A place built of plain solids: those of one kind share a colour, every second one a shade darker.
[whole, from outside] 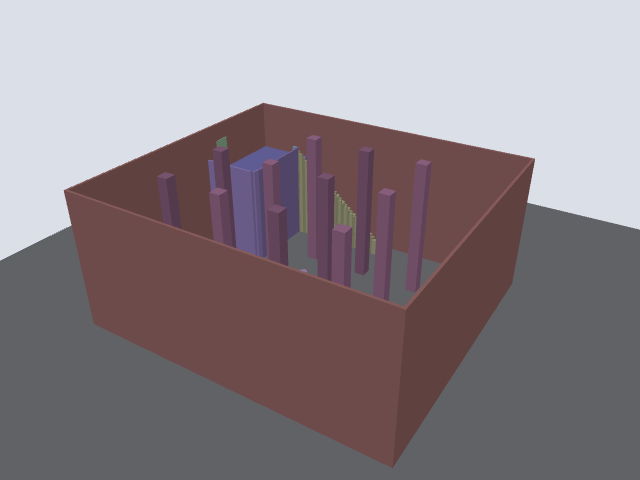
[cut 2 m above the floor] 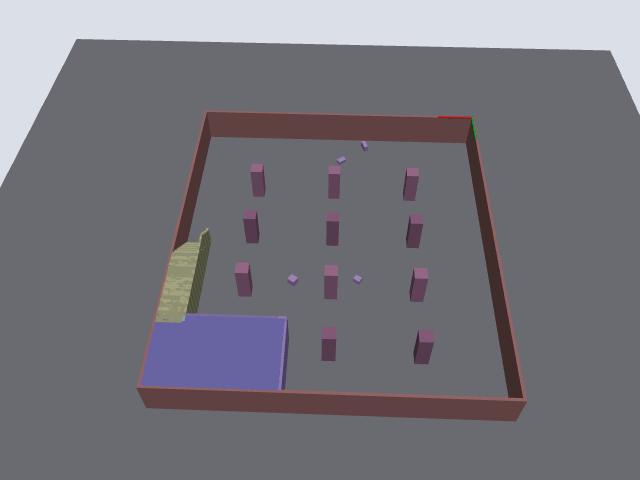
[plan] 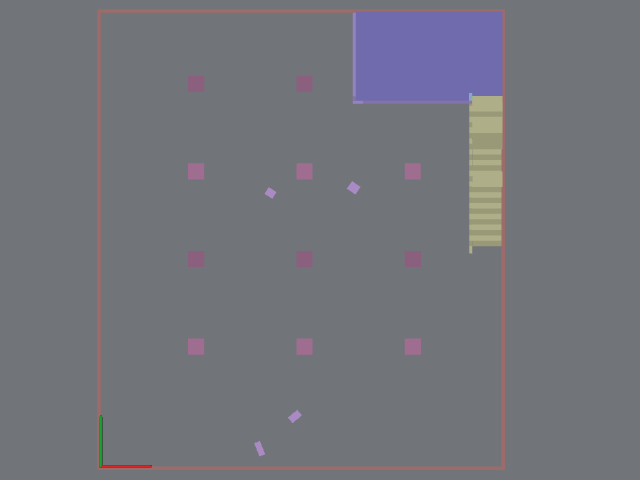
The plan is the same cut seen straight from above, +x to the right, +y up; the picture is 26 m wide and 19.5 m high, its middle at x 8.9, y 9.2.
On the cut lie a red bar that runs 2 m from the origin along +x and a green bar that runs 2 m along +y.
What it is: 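A covered reservoir's hall 16.3 x 18.4 m, 8.3 m high, on 11 brick piers 0.66 m square, 4.4 x 3.6 m apart; along one wall a straight stair 1.19 m broad in ONE RUN of 28 risers of 0.187 m from the floor to an entrance gallery 5.9 x 3.6 m at 5.24 m; guards of upright bars over a brick kerb 1.06 m over every tread and the gallery; no daylight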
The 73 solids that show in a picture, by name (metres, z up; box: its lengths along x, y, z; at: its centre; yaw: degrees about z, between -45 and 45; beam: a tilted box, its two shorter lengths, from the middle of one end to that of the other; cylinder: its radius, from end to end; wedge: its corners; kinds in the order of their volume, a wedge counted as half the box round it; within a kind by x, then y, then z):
{
 "gal_1": {"box": [5.97, 3.62, 5.29], "at": [13.34, 16.67, 2.59]},
 "wall_1": {"box": [0.15, 18.73, 8.39], "at": [-0.07, 9.21, 4.14]},
 "wall_2": {"box": [16.57, 0.15, 8.39], "at": [8.13, -0.07, 4.14]},
 "wall_3": {"box": [16.57, 0.15, 8.39], "at": [8.13, 18.5, 4.14]},
 "wall_4": {"box": [0.15, 18.73, 8.39], "at": [16.34, 9.21, 4.14]},
 "stair_1": {"box": [0.12, 0.3, 1.11], "at": [15.02, 8.8, 0.51]},
 "stair_2": {"box": [0.12, 0.22, 1.46], "at": [15.02, 10.37, 0.68]},
 "stair_3": {"box": [0.12, 0.22, 2.42], "at": [15.02, 10.37, 1.16]},
 "stair_4": {"box": [0.12, 0.22, 2.98], "at": [15.02, 11.03, 1.44]},
 "stair_5": {"box": [0.12, 0.22, 2.21], "at": [15.02, 11.25, 1.05]},
 "stair_6": {"box": [0.12, 0.22, 3.17], "at": [15.02, 11.25, 1.53]},
 "stair_7": {"box": [0.12, 0.22, 2.39], "at": [15.02, 11.47, 1.15]},
 "stair_8": {"box": [0.12, 0.22, 3.35], "at": [15.02, 11.47, 1.63]},
 "stair_9": {"box": [0.12, 0.22, 2.58], "at": [15.02, 11.68, 1.24]},
 "stair_10": {"box": [0.12, 0.22, 2.77], "at": [15.02, 11.9, 1.33]},
 "stair_11": {"box": [0.12, 0.22, 3.14], "at": [15.02, 12.34, 1.52]},
 "stair_12": {"box": [0.12, 0.22, 3.7], "at": [15.02, 13.0, 1.8]},
 "stair_13": {"box": [0.12, 0.22, 3.89], "at": [15.02, 13.22, 1.9]},
 "stair_14": {"box": [0.12, 0.22, 4.08], "at": [15.02, 13.44, 1.99]},
 "stair_15": {"box": [0.12, 0.22, 4.64], "at": [15.02, 14.09, 2.27]},
 "stair_16": {"box": [0.12, 0.22, 4.83], "at": [15.02, 14.31, 2.36]},
 "stair_17": {"box": [0.12, 0.22, 5.79], "at": [15.02, 14.31, 2.84]},
 "stair_18": {"box": [0.12, 0.22, 5.01], "at": [15.02, 14.53, 2.46]},
 "stair_19": {"box": [0.12, 0.22, 5.97], "at": [15.02, 14.53, 2.94]},
 "stair_20": {"box": [0.12, 0.22, 5.2], "at": [15.02, 14.75, 2.55]},
 "stair_21": {"box": [1.24, 0.63, 0.24], "at": [15.7, 9.26, 0.07]},
 "stair_22": {"box": [1.24, 0.63, 0.42], "at": [15.7, 9.48, 0.16]},
 "stair_23": {"box": [1.24, 0.63, 0.61], "at": [15.7, 9.7, 0.26]},
 "stair_24": {"box": [1.24, 0.63, 0.8], "at": [15.7, 9.92, 0.35]},
 "stair_25": {"box": [1.24, 0.63, 0.98], "at": [15.7, 10.14, 0.44]},
 "stair_26": {"box": [1.24, 0.63, 1.17], "at": [15.7, 10.36, 0.54]},
 "stair_27": {"box": [1.24, 0.63, 1.36], "at": [15.7, 10.58, 0.63]},
 "stair_28": {"box": [1.24, 0.63, 1.55], "at": [15.7, 10.79, 0.72]},
 "stair_29": {"box": [1.24, 0.63, 1.73], "at": [15.7, 11.01, 0.82]},
 "stair_30": {"box": [1.24, 0.63, 1.92], "at": [15.7, 11.23, 0.91]},
 "stair_31": {"box": [1.24, 0.63, 2.11], "at": [15.7, 11.45, 1.0]},
 "stair_32": {"box": [1.24, 0.63, 2.29], "at": [15.7, 11.67, 1.1]},
 "stair_33": {"box": [1.24, 0.63, 2.48], "at": [15.7, 11.89, 1.19]},
 "stair_34": {"box": [1.24, 0.63, 2.85], "at": [15.7, 12.33, 1.38]},
 "stair_35": {"box": [1.24, 0.63, 3.04], "at": [15.7, 12.55, 1.47]},
 "stair_36": {"box": [1.24, 0.63, 3.23], "at": [15.7, 12.77, 1.56]},
 "stair_37": {"box": [1.24, 0.63, 3.42], "at": [15.7, 12.98, 1.66]},
 "stair_38": {"box": [1.24, 0.63, 3.6], "at": [15.7, 13.2, 1.75]},
 "stair_39": {"box": [1.24, 0.63, 3.79], "at": [15.7, 13.42, 1.84]},
 "stair_40": {"box": [1.24, 0.63, 3.98], "at": [15.7, 13.64, 1.94]},
 "stair_41": {"box": [1.24, 0.63, 4.16], "at": [15.7, 13.86, 2.03]},
 "stair_42": {"box": [1.24, 0.63, 4.35], "at": [15.7, 14.08, 2.13]},
 "stair_43": {"box": [1.24, 0.63, 4.54], "at": [15.7, 14.3, 2.22]},
 "stair_44": {"box": [1.24, 0.63, 4.72], "at": [15.7, 14.52, 2.31]},
 "stair_45": {"box": [1.24, 0.63, 4.91], "at": [15.7, 14.74, 2.41]},
 "stair_46": {"box": [1.24, 0.63, 5.1], "at": [15.7, 14.96, 2.5]},
 "pier_1": {"box": [0.66, 0.66, 8.38], "at": [3.87, 4.87, 4.14]},
 "pier_2": {"box": [0.66, 0.66, 8.38], "at": [3.87, 8.43, 4.14]},
 "pier_3": {"box": [0.66, 0.66, 8.38], "at": [3.87, 11.99, 4.14]},
 "pier_4": {"box": [0.66, 0.66, 8.38], "at": [3.87, 15.55, 4.14]},
 "pier_5": {"box": [0.66, 0.66, 8.38], "at": [8.27, 4.87, 4.14]},
 "pier_6": {"box": [0.66, 0.66, 8.38], "at": [8.27, 8.43, 4.14]},
 "pier_7": {"box": [0.66, 0.66, 8.38], "at": [8.27, 11.99, 4.14]},
 "pier_8": {"box": [0.66, 0.66, 8.38], "at": [8.27, 15.55, 4.14]},
 "pier_9": {"box": [0.66, 0.66, 8.38], "at": [12.67, 4.87, 4.14]},
 "pier_10": {"box": [0.66, 0.66, 8.38], "at": [12.67, 8.43, 4.14]},
 "pier_11": {"box": [0.66, 0.66, 8.38], "at": [12.67, 11.99, 4.14]},
 "piece_1": {"box": [0.12, 0.18, 6.39], "at": [10.29, 14.95, 3.14]},
 "piece_2": {"box": [0.12, 3.39, 5.39], "at": [10.29, 16.73, 2.64]},
 "piece_3": {"box": [0.12, 3.39, 6.35], "at": [10.29, 16.73, 3.12]},
 "piece_4": {"box": [0.42, 0.12, 6.39], "at": [10.44, 14.8, 3.14]},
 "piece_5": {"box": [4.31, 0.12, 5.39], "at": [12.8, 14.8, 2.64]},
 "piece_6": {"box": [4.31, 0.12, 6.35], "at": [12.8, 14.8, 3.12]},
 "box_cardboard_1": {"box": [0.25, 0.58, 0.41], "at": [6.45, 0.72, 0.16], "yaw": 21.9},
 "box_cardboard_2": {"box": [0.38, 0.32, 0.31], "at": [6.89, 11.11, 0.1], "yaw": -32.1},
 "box_cardboard_3": {"box": [0.5, 0.3, 0.26], "at": [7.88, 2.03, 0.08], "yaw": 38.7},
 "box_cardboard_4": {"box": [0.42, 0.38, 0.41], "at": [10.27, 11.32, 0.16], "yaw": -35.1},
 "door_1": {"box": [0.95, 0.04, 2.1], "at": [11.64, 18.41, 6.24]}
}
